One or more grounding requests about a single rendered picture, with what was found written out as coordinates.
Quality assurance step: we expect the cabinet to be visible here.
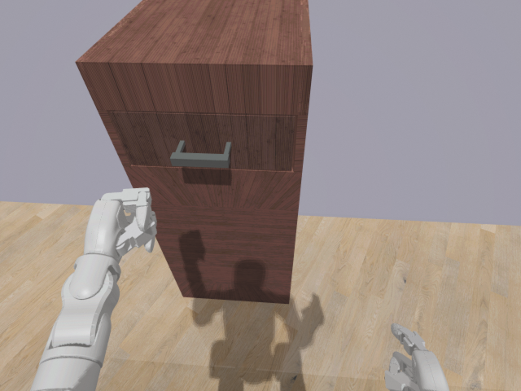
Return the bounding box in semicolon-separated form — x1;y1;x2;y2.
76;0;313;304

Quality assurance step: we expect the handle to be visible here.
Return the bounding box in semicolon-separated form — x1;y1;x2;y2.
170;140;231;168

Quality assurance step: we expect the right robot hand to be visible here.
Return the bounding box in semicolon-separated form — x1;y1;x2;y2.
385;323;449;391

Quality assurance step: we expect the drawer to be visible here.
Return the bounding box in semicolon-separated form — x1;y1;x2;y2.
110;110;296;170

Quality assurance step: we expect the robot left forearm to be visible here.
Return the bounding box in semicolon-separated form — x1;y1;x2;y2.
30;253;121;391

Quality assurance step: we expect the left robot hand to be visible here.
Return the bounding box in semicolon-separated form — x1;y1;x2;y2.
84;187;157;264

